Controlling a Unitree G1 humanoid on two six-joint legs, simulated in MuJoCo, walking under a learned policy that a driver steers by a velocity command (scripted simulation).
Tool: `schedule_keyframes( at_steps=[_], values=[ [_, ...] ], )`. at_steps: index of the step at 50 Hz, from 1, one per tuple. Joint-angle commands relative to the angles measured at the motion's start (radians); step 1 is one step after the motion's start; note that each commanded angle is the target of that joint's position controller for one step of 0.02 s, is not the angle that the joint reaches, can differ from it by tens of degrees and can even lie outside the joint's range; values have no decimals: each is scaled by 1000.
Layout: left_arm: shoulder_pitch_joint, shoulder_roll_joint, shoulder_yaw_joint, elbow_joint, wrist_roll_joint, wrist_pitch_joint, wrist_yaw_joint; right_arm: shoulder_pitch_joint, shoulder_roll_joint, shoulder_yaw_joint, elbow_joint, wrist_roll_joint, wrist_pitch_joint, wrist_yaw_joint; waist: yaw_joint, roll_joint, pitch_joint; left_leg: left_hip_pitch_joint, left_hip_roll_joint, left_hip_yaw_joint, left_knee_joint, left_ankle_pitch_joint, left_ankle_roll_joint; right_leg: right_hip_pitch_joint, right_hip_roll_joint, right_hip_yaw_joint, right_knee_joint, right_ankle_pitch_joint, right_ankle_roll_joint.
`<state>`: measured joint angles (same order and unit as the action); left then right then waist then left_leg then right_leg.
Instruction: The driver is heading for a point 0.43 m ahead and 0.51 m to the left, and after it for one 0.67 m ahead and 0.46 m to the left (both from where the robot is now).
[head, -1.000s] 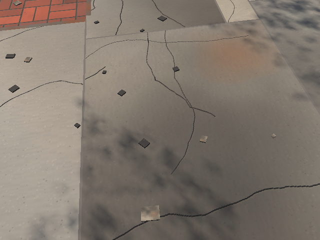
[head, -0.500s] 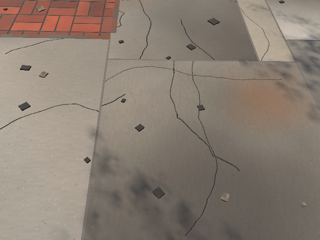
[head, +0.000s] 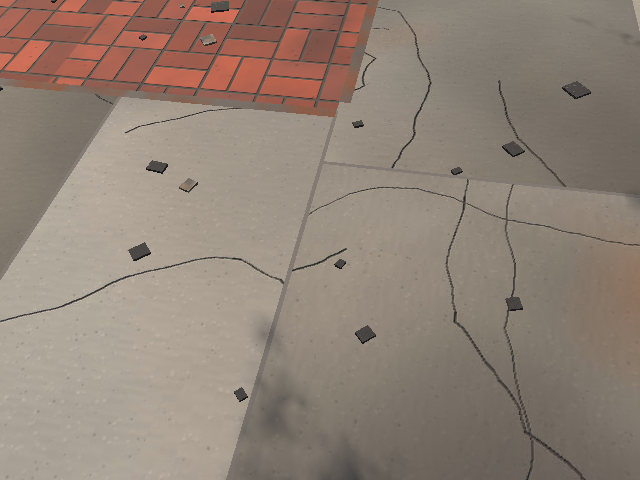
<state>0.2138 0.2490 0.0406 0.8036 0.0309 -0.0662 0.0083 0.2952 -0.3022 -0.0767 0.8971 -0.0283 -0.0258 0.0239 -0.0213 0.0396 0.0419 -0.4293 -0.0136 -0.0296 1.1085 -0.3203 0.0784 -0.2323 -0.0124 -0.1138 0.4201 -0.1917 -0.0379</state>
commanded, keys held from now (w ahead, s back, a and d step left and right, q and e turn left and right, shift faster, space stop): w+q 1.00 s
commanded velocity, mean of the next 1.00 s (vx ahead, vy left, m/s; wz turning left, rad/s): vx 0.50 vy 0.00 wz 0.59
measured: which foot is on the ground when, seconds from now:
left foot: up 0.00-0.32, down 0.34-0.92, up 0.94-1.00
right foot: down 0.00-0.36, up 0.38-0.88, down 0.90-1.00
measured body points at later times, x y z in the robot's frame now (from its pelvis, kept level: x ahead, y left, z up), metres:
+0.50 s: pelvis +0.25 +0.07 -0.01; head +0.28 +0.09 +0.44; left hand +0.24 +0.35 -0.14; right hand +0.44 -0.15 -0.13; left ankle +0.27 +0.12 -0.74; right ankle +0.23 -0.09 -0.65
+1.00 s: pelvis +0.53 +0.14 -0.01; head +0.56 +0.15 +0.43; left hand +0.55 +0.46 -0.10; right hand +0.70 -0.10 -0.15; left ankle +0.35 +0.14 -0.66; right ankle +0.65 +0.10 -0.74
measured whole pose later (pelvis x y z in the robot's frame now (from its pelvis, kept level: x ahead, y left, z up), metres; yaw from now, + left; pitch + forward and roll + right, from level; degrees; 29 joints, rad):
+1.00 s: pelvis +0.53 +0.14 -0.01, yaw +36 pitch +0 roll +0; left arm 0.10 0.27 0.03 0.71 0.04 -0.05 0.01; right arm 0.38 -0.31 -0.07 0.87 -0.02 -0.04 0.00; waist -0.07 0.02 0.06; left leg -0.26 -0.11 -0.11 1.10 -0.40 0.09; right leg -0.38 0.01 -0.06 0.56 -0.19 -0.04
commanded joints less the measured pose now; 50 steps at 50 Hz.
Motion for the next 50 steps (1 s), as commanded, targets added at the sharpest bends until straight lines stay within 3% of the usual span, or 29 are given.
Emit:
schedule_keyframes(
  at_steps=[1, 5, 8, 11, 13, 15, 16, 17, 18, 19, 20, 21, 22, 23, 25, 28, 32, 39, 41, 42, 43, 44, 45, 46, 47, 48, 49, 50],
  values=[
    [86, 95, 25, -7, -14, -32, -3, -3, -14, -1, -61, -5, 17, 22, 16, -146, -19, -181, 66, -28, 23, 74, -11, 142, -268, 196, -236, 209, -90],
    [130, 91, 26, 26, -12, -35, -4, -150, 4, 13, -121, -6, 20, 42, 30, -131, 13, -265, 82, 5, -112, 203, -32, 164, -258, 68, -258, 293, -100],
    [143, 106, 30, 42, -12, -34, -2, -258, 22, 29, -160, -4, 13, 58, 45, -130, 36, -201, 78, 60, -306, 305, -27, 146, -240, -21, -263, 306, -87],
    [182, 135, 37, 66, -12, -29, 5, -334, 12, 33, -192, -10, 15, 65, 58, -125, 58, -154, 68, 113, -421, 273, 1, 195, -262, -65, -255, 352, -78],
    [207, 150, 41, 83, -11, -15, 9, -349, 1, 30, -202, -16, 17, 62, 58, -125, 56, -129, 43, 142, -467, 202, 31, 263, -275, -96, -199, 488, -71],
    [216, 178, 46, 94, -11, 1, 14, -290, -18, 21, -189, -21, 17, 50, 28, -143, 8, -25, -22, 178, -497, 95, 69, 313, -277, -133, -43, 792, -61],
    [217, 190, 48, 96, -12, 12, 15, -199, -36, 10, -164, -21, 12, 43, -10, -141, -47, 78, -62, 182, -522, 62, 95, 312, -275, -145, 107, 874, -59],
    [205, 193, 46, 86, -15, 21, 14, -37, -63, -9, -111, -27, 3, 29, -80, -103, -138, 289, -91, 166, -592, 88, 127, 224, -259, -165, 333, 800, -40],
    [216, 156, 36, 53, -6, 21, 10, 109, -149, -39, -78, -34, 1, 10, -129, 12, -254, 541, 90, -87, -637, -55, 179, 6, -231, -165, 642, 417, -5],
    [206, 76, 24, -33, -18, 14, -12, 54, -249, -59, -115, -4, 14, -1, -53, 246, -327, 783, 354, -655, -776, -92, 323, -425, -6, -80, 991, -363, 64],
    [73, 169, 39, -58, -9, 4, -12, 93, -231, -57, -118, 8, 27, -12, -111, 61, -283, 755, 349, -646, -835, 51, 314, -539, -25, 93, 1015, -309, 57],
    [32, 140, 31, -70, -24, -8, -16, 54, -189, -47, -99, 14, 25, -23, -79, 20, -164, 653, 322, -485, -825, 181, 294, -552, -75, 118, 959, -209, 44],
    [58, 128, 26, -49, -24, -15, -13, 9, -136, -34, -93, 20, 15, -24, -25, -40, -81, 504, 272, -389, -836, 338, 255, -478, -110, 121, 843, -161, 42],
    [60, 125, 28, -45, -8, -4, -12, -29, -113, -27, -94, 24, 5, -28, 13, -50, -52, 416, 217, -321, -844, 414, 227, -413, -130, 133, 775, -158, 48],
    [107, 115, 27, -29, 17, 32, -16, -60, -87, -15, -103, 28, -16, -26, 54, -36, -64, 332, 167, -263, -866, 478, 216, -323, -129, 131, 716, -149, 67],
    [43, 97, 25, -55, 16, 54, -25, -8, -116, -22, -87, 29, -31, -18, 46, -29, -36, 277, 131, -249, -911, 411, 212, -352, -117, 112, 619, -67, 91],
    [-129, 101, 24, -112, 11, 55, -24, 87, -118, -23, -63, 27, -32, -17, -13, -9, 17, 327, 123, -286, -936, 359, 185, -465, -103, 119, 453, 84, 103],
    [-323, 99, 9, -194, -1, 36, -36, 208, -123, -21, -32, 15, -31, -34, -79, 19, 25, 477, 130, -330, -837, 564, 160, -473, -28, 118, 245, 151, 72],
    [-310, 112, 8, -204, -5, 27, -34, 195, -139, -25, -36, 12, -30, -44, -60, 34, 24, 483, 141, -355, -802, 615, 136, -390, -10, 129, 175, 125, 51],
    [-260, 123, 12, -193, -6, 23, -30, 165, -150, -28, -43, 11, -30, -47, -29, 43, 15, 454, 138, -354, -774, 663, 115, -294, 5, 128, 136, 95, 36],
    [-169, 143, 20, -167, -8, 18, -21, 127, -163, -30, -53, 11, -33, -45, 15, 46, -18, 409, 120, -341, -702, 778, 88, -144, 35, 118, 111, 50, 18],
    [-34, 170, 33, -126, -8, 9, -8, 107, -172, -32, -56, 15, -38, -36, 77, 14, -91, 372, 77, -314, -549, 842, 65, 42, 49, 105, 67, 54, -3],
    [118, 215, 47, -102, 5, -4, 7, 97, -143, -24, -68, 25, -47, -25, 147, -37, -198, 248, 14, -274, -318, 685, 42, 288, -66, 208, 36, -7, -39],
    [215, 303, 66, -107, 32, -2, 21, 151, -36, -1, -107, 54, -51, -23, 144, -224, -343, -6, -112, -158, -2, 129, 7, 547, -353, 575, -15, -187, -107],
    [145, 299, 69, -110, 18, 12, 14, 210, -76, -3, -115, 31, -44, -27, 67, -333, -363, -143, -128, -122, 135, -215, 7, 506, -447, 894, -130, -206, -175],
    [58, 198, 50, -126, 6, 19, 9, 180, -108, -9, -84, 8, -28, -31, 35, -171, -195, -184, -46, -116, 184, -127, 8, 353, -414, 777, -140, -293, -170],
    [11, 126, 33, -127, 0, 17, 4, 116, -103, -7, -82, 2, -21, -21, 37, -70, -87, -168, -10, -94, 149, -55, 3, 224, -357, 610, -163, -244, -154],
    [-6, 104, 25, -119, 3, 15, 3, 90, -82, -5, -87, 2, -15, -12, 24, -76, -43, -146, 18, -80, 103, -22, -2, 151, -308, 488, -191, -151, -127]
  ],
)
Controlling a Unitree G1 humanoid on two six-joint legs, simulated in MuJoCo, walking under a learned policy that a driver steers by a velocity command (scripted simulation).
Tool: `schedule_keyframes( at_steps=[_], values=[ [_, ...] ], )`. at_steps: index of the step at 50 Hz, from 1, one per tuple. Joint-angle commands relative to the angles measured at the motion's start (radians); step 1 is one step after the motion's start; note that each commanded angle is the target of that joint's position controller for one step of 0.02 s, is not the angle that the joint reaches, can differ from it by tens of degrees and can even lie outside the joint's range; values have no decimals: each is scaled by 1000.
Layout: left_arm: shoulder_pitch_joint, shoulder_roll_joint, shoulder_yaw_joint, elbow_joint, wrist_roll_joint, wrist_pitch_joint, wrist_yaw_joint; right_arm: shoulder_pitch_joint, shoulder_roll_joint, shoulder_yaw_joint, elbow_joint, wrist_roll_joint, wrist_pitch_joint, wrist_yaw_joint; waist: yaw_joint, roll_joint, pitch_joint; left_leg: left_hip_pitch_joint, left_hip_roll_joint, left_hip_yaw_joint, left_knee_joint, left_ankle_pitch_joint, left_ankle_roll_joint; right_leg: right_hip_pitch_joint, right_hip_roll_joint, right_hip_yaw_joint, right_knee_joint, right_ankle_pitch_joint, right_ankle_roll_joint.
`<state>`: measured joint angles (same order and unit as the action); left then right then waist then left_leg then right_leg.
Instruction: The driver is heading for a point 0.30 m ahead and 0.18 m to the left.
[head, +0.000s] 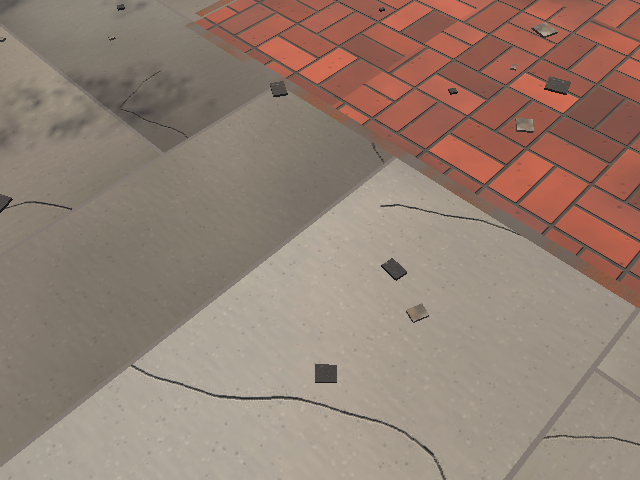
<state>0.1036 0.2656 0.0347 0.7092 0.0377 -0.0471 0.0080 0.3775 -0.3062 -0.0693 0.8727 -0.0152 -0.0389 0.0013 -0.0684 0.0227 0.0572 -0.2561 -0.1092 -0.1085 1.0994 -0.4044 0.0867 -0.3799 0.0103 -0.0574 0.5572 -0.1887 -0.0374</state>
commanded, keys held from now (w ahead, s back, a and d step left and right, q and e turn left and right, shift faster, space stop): w+q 0.26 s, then no key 0.74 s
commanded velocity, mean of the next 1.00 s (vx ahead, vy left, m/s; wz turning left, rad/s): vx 0.24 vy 0.00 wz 0.29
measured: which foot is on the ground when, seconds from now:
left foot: up 0.00-0.38, down 0.40-1.00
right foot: down 0.00-0.40, up 0.42-0.82, down 0.84-1.00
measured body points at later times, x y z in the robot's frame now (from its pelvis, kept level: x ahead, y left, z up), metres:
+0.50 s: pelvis +0.24 +0.05 +0.00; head +0.28 +0.08 +0.44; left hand +0.19 +0.31 -0.15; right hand +0.48 -0.13 -0.10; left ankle +0.31 +0.13 -0.73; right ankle +0.13 -0.10 -0.64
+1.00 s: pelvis +0.30 +0.05 +0.02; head +0.30 +0.05 +0.47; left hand +0.28 +0.30 -0.13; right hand +0.42 -0.17 -0.13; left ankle +0.31 +0.13 -0.73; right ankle +0.33 -0.06 -0.73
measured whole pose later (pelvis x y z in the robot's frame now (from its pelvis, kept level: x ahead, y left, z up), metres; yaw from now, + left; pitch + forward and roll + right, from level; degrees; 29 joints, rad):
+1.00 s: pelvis +0.30 +0.05 +0.02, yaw +15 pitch -1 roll +0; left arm 0.27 0.19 0.00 0.99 0.01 0.00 0.03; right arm 0.23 -0.20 -0.01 1.02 -0.01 -0.01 -0.02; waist 0.00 0.01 0.01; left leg -0.18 -0.07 0.03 0.36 -0.15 0.07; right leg -0.16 -0.01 -0.03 0.41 -0.23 0.00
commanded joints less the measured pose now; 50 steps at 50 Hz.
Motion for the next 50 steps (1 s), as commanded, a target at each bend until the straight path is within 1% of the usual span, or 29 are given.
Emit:
schedule_keyframes(
  at_steps=[1, 3, 6, 8, 11, 13, 14, 17, 18, 19, 20, 21, 22, 23, 24, 25, 26, 27, 30, 34, 38, 40, 41, 42, 43, 44, 45, 47, 50],
  values=[
    [120, 85, 28, -5, -6, -11, 5, -8, -70, -12, -70, -21, 9, 20, 65, -98, -35, -304, 133, 7, 86, 71, -17, 253, -304, 346, -345, -59, -119],
    [157, 93, 32, 24, -15, -32, -4, -21, -50, -6, -79, -22, 28, 36, 58, -122, -35, -295, 141, 25, 74, 93, -22, 231, -289, 243, -363, 103, -118],
    [189, 100, 37, 51, -23, -51, -11, -120, -32, 2, -122, -21, 36, 54, 62, -113, -23, -388, 163, 37, 27, 175, -30, 269, -291, 130, -393, 228, -126],
    [208, 96, 37, 68, -21, -50, -11, -194, -23, 8, -151, -20, 34, 63, 71, -111, -9, -428, 170, 58, -55, 244, -40, 285, -274, 52, -401, 279, -121],
    [224, 102, 38, 86, -21, -49, -11, -302, 3, 25, -189, -16, 26, 78, 89, -110, 6, -380, 168, 115, -252, 372, -41, 279, -240, -55, -400, 313, -97],
    [249, 122, 42, 99, -22, -48, -7, -372, 9, 32, -213, -17, 25, 87, 106, -110, 19, -336, 164, 162, -360, 387, -29, 291, -249, -93, -401, 324, -85],
    [264, 125, 42, 109, -23, -46, -5, -392, 13, 35, -220, -22, 24, 87, 109, -104, 35, -313, 156, 174, -410, 374, -23, 301, -253, -105, -383, 397, -82],
    [304, 152, 42, 141, -28, -27, 3, -360, 5, 32, -207, -40, 17, 72, 95, -122, 2, -208, 82, 211, -504, 281, 9, 388, -263, -133, -235, 784, -63],
    [305, 165, 43, 147, -30, -20, 7, -294, -8, 27, -185, -45, 10, 65, 69, -137, -38, -132, 51, 208, -540, 265, 27, 405, -259, -138, -137, 876, -55],
    [295, 168, 41, 148, -36, -13, 10, -173, -29, 16, -141, -53, -2, 56, 15, -120, -105, 16, 27, 194, -620, 327, 49, 378, -240, -153, 21, 844, -39],
    [299, 159, 36, 138, -40, -12, 9, -58, -74, 1, -102, -66, -13, 42, -38, -66, -185, 224, 87, 133, -673, 515, 72, 256, -206, -170, 228, 639, -11],
    [363, 47, 11, 87, -33, -12, 1, -6, -169, -18, -100, -65, -17, 24, 5, 160, -347, 554, 425, -182, -512, 1156, 159, -25, -117, -174, 562, -252, 26],
    [398, 71, 9, 84, -66, 10, 6, 36, -186, -27, -113, -1, -5, 9, -22, 178, -551, 680, 580, -415, -545, 1397, 322, -147, -11, -21, 811, -503, 43],
    [316, 100, 17, 94, -57, 19, 8, -1, -131, -16, -113, 16, 4, -8, -20, 41, -471, 569, 503, -269, -595, 1346, 279, -162, -57, 75, 783, -394, 40],
    [256, 73, 7, 84, -57, 17, 4, -90, -79, 2, -107, 20, 2, -14, 8, 57, -312, 428, 452, -187, -653, 1225, 247, -185, -82, 79, 709, -341, 39],
    [237, 70, 6, 95, -41, 22, 4, -139, -32, 18, -96, 18, 1, -16, 46, 13, -202, 299, 398, -139, -702, 1114, 197, -158, -105, 80, 625, -303, 42],
    [253, 70, 7, 105, -22, 38, 3, -176, -11, 28, -92, 21, 1, -22, 81, 18, -151, 192, 359, -92, -744, 1049, 167, -92, -113, 80, 562, -272, 49],
    [295, 64, 8, 128, -11, 55, 0, -198, -2, 35, -89, 15, -1, -22, 105, 24, -146, 111, 336, -53, -769, 1026, 147, -6, -102, 70, 527, -240, 54],
    [324, 35, 8, 152, -17, 82, -2, -215, -23, 34, -69, -2, -19, -10, 138, 36, -168, 22, 303, 9, -806, 969, 145, 91, -74, 53, 434, -189, 59],
    [234, 31, 8, 153, -13, 101, 14, -194, -15, 39, -30, -9, -11, -4, 105, 74, -125, -28, 282, -7, -866, 553, 121, 111, -70, 48, 247, -140, 52],
    [183, 28, 6, 163, -18, 98, 25, -171, -13, 39, 6, -11, 10, -11, 79, 71, -76, -49, 292, -74, -889, 220, 117, 143, -56, 47, 100, -148, 36],
    [216, 9, -2, 188, -15, 85, 29, -187, -10, 42, 18, 0, 19, -18, 106, 39, -60, -74, 275, -83, -857, 144, 84, 233, -45, 31, -82, -61, 19],
    [227, 22, -3, 197, -9, 73, 31, -168, 2, 46, 29, 2, 19, -22, 107, 7, -53, -96, 258, -88, -843, 128, 46, 288, -80, 73, -170, 8, 12],
    [244, 56, -1, 202, 2, 58, 32, -145, 22, 50, 36, 3, 18, -24, 95, -40, -51, -100, 222, -67, -795, 146, 12, 310, -165, 164, -227, 44, -3],
    [176, 103, 7, 206, -17, 50, 28, -85, 40, 48, 56, 15, 23, -21, 21, -149, -8, -36, 131, 12, -804, 171, -9, 179, -199, 220, -236, 35, -33],
    [153, 55, -3, 207, -23, 42, 18, -91, 18, 45, 84, 6, 26, -23, 38, -128, -6, 86, 133, 18, -790, 233, -17, 90, -193, 217, -265, -15, -28],
    [154, 34, -10, 215, -25, 35, 15, -98, 7, 39, 95, 5, 26, -24, 43, -116, -11, 140, 148, 7, -785, 280, -14, 71, -166, 187, -270, -31, -8],
    [173, 32, -11, 238, -29, 32, 21, -105, -6, 34, 116, 6, 25, -25, 54, -106, -23, 156, 169, -6, -781, 315, -5, 105, -131, 152, -267, -19, 8],
    [194, 22, -14, 265, -28, 33, 25, -108, 18, 39, 147, 8, 22, -28, 64, -59, -22, 123, 174, -6, -798, 317, -10, 163, -129, 144, -255, 21, 1]
  ],
)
